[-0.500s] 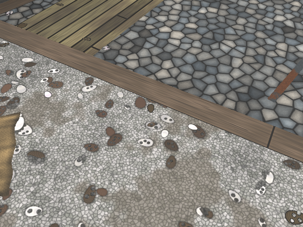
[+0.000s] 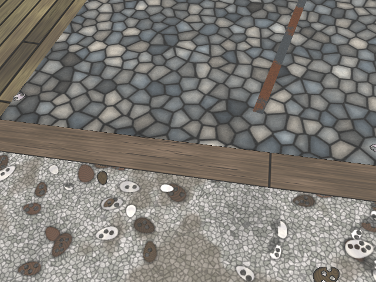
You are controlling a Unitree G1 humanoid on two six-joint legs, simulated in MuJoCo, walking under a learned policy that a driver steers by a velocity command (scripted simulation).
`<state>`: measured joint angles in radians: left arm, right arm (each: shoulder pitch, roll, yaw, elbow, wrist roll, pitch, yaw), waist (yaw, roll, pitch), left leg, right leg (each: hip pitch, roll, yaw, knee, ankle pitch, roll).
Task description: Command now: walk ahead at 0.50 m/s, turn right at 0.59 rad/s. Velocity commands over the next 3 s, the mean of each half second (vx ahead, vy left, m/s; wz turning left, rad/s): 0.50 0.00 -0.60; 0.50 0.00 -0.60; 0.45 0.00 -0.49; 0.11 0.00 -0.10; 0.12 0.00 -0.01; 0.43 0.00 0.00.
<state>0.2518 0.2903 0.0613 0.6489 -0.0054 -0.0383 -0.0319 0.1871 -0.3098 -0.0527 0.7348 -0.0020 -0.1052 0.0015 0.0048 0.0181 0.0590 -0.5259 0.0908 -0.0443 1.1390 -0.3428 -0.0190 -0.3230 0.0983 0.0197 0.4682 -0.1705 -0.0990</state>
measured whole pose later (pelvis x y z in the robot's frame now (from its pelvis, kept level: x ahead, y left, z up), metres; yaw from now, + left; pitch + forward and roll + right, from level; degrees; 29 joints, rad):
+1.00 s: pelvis +0.50 -0.11 +0.00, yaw -36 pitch +1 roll +0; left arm 0.27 0.29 0.07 0.64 -0.01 -0.03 -0.03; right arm 0.18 -0.32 -0.05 0.74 0.00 -0.10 0.01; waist 0.01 0.02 0.07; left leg -0.49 0.08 -0.04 1.15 -0.35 -0.01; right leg -0.31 0.10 0.02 0.47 -0.17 -0.10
